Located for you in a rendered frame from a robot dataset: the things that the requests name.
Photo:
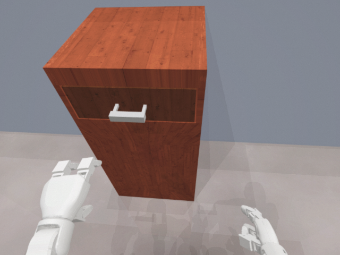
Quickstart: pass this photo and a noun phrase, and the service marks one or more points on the robot right forearm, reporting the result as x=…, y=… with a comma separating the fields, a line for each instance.
x=272, y=249

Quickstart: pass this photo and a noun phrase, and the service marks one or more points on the left robot hand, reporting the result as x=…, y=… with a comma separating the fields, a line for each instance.
x=64, y=194

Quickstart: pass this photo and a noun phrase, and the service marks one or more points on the cabinet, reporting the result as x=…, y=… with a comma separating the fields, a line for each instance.
x=162, y=46

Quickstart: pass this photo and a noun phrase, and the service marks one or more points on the right robot hand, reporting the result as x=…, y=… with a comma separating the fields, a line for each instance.
x=252, y=238

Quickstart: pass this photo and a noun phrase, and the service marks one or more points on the robot left forearm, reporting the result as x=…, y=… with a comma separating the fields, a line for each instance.
x=52, y=237

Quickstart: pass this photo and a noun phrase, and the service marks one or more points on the handle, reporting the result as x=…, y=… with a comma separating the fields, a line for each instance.
x=119, y=116

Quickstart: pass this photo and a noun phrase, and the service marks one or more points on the drawer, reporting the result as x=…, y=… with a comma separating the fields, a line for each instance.
x=163, y=104

